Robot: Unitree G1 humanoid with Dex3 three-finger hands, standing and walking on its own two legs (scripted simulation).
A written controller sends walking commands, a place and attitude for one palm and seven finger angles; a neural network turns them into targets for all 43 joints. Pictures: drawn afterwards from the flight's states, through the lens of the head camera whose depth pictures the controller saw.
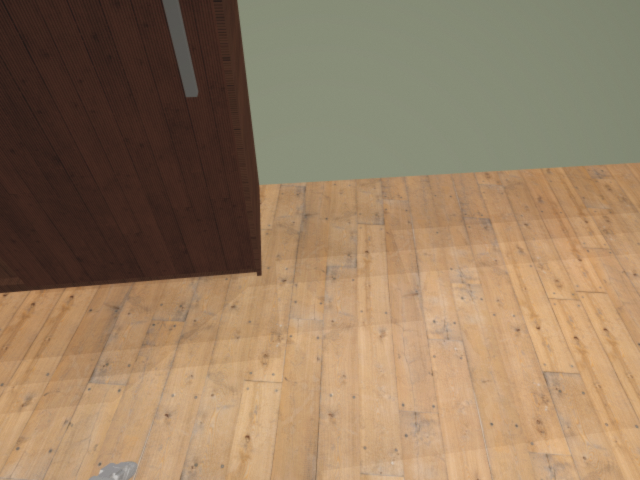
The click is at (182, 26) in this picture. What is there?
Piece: wardrobe's sliding door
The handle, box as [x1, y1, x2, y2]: [162, 0, 197, 96]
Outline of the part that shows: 162,0 186,96 196,96 197,87 178,0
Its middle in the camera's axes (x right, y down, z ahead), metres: -0.31 -0.46 +0.82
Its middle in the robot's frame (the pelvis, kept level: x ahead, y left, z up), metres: +0.93 +0.37 +0.18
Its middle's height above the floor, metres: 0.95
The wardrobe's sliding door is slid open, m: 0.00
